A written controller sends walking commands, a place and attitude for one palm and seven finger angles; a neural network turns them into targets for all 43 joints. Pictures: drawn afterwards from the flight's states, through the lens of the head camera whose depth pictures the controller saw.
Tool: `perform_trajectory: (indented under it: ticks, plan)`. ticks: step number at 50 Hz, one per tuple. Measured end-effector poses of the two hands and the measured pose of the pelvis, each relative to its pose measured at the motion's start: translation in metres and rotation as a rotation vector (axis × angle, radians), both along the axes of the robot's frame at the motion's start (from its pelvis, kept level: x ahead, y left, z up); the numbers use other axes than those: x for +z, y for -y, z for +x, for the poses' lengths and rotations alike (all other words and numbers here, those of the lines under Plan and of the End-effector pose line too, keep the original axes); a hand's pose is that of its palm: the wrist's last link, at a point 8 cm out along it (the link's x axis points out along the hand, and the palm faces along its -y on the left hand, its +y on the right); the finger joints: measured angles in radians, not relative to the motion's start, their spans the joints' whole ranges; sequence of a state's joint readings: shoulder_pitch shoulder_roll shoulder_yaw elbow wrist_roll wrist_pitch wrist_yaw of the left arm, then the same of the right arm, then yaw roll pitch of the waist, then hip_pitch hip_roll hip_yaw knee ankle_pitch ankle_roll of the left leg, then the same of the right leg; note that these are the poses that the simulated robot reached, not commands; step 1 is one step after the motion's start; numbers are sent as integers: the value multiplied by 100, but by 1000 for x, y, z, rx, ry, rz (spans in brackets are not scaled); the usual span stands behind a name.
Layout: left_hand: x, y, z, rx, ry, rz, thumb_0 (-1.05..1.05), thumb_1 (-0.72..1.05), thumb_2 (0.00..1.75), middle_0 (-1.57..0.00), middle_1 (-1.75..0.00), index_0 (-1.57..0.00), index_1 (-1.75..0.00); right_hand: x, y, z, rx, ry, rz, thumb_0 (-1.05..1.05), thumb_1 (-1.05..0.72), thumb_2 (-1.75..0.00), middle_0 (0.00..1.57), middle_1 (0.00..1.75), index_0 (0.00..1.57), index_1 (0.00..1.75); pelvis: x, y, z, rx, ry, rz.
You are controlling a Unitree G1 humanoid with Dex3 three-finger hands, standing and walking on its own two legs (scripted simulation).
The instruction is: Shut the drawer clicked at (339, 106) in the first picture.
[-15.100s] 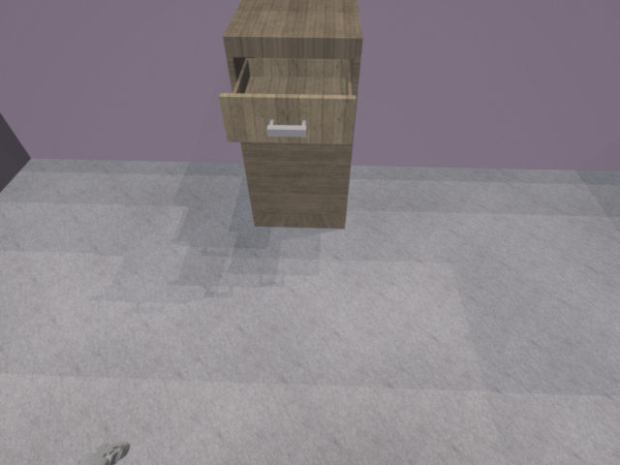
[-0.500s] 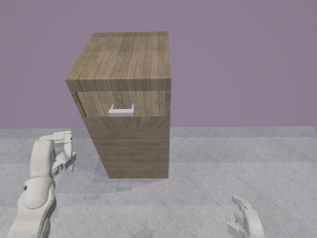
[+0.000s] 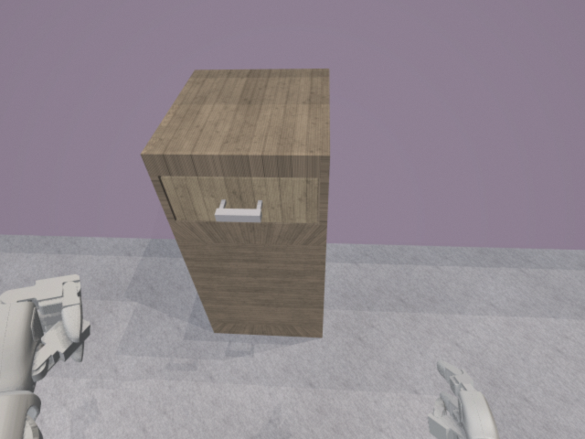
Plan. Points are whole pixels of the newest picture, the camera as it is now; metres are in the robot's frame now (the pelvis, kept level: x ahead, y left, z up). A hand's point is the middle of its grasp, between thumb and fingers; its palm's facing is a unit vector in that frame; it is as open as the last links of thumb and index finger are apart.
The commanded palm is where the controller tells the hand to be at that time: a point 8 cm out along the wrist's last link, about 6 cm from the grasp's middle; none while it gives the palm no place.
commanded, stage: step back with the hand held close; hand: left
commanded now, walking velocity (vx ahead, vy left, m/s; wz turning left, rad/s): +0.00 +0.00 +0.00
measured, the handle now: (240, 209) +0.61 +0.22 -0.09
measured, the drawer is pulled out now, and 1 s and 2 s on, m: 0.00 0.00 0.00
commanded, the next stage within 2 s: stop stepping back and stand still in 1.18 s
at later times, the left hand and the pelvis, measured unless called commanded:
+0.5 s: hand (76, 334) +0.17 +0.25 +0.15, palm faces +0.26 -0.82 -0.51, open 3.2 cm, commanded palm +0.11 +0.30 +0.17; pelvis -0.02 +0.02 +0.00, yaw -1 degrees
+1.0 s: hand out of the picture +0.06 +0.28 +0.16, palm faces +0.37 -0.81 -0.44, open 3.2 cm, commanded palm +0.00 +0.33 +0.17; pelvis -0.13 +0.04 -0.02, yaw +1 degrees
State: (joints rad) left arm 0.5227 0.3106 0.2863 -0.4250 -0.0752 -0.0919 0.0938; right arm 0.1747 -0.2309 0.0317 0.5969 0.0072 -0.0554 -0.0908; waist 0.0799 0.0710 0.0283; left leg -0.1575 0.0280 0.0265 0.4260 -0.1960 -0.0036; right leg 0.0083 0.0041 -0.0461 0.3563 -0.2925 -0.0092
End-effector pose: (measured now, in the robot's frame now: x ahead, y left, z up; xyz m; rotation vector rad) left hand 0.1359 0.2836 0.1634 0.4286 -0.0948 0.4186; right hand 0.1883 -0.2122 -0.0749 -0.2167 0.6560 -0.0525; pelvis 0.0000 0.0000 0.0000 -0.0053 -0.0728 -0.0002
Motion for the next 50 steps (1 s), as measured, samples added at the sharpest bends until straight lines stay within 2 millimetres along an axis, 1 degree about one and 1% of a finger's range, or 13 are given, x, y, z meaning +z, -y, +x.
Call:
perform_trajectory:
  ticks: [2,4,6,8,10,12,16,20,24,31,36,42,50]
  plan:
    - [-5,1,3,1,-10,-16,1,89,90,-140,-160,-140,-160,0,0,-1,3,-2,-6,1,-90,-90,20,30,20,30,0,1,1,-1,0,0]
    - [-4,4,7,-9,-4,-18,1,89,90,-140,-160,-140,-160,1,1,-1,5,1,-11,1,-90,-90,20,30,20,30,0,1,2,-2,1,0]
    - [1,8,9,-28,14,-8,1,89,90,-140,-160,-140,-160,1,2,-1,3,8,-12,1,-90,-90,20,30,20,30,0,1,3,-4,2,0]
    - [11,9,12,-51,38,31,1,89,90,-140,-160,-140,-160,2,3,-1,-1,3,-11,1,-90,-90,20,30,20,30,0,1,4,-1,-10,-4]
    - [19,7,15,-70,55,76,1,89,90,-140,-160,-140,-160,2,6,-1,-18,-13,-9,1,-90,-90,20,30,20,30,0,0,4,0,-26,-8]
    - [22,5,19,-84,50,105,1,89,90,-140,-160,-140,-160,0,9,-4,-40,-33,-9,1,-90,-90,20,30,20,30,0,-2,3,-2,-42,-9]
    - [15,0,22,-109,-15,117,1,89,90,-140,-160,-140,-160,-4,15,-13,-88,-81,-11,1,-90,-90,20,30,20,30,0,-7,-2,-12,-71,-7]
    - [5,-3,16,-130,-84,108,1,89,90,-140,-160,-140,-160,-8,17,-27,-123,-125,-20,1,-90,-90,20,30,20,30,0,-13,-9,-19,-88,-6]
    - [6,-6,3,-144,-85,119,1,89,90,-140,-160,-140,-160,-8,14,-42,-130,-146,-36,1,-90,-90,20,30,20,30,-1,-17,-20,-19,-91,-8]
    - [17,-15,-29,-138,-3,144,1,89,90,-140,-160,-140,-160,-4,1,-64,-122,-112,-36,1,-90,-90,20,30,20,30,-4,-23,-47,-11,-78,-22]
    - [13,-23,-56,-122,34,136,1,89,90,-140,-160,-140,-160,-1,-8,-83,-112,-68,-34,1,-90,-90,20,30,20,30,-7,-29,-70,-2,-67,-37]
    - [6,-30,-87,-103,63,130,1,89,90,-140,-160,-140,-160,-4,-13,-113,-90,-65,-65,1,-90,-90,20,30,20,30,-11,-34,-96,17,-59,-59]
    - [13,-40,-119,-132,168,155,1,89,90,-141,-160,-140,-160,-10,-18,-157,-95,-94,-113,1,-90,-90,20,30,20,30,-18,-45,-127,20,-35,-83]
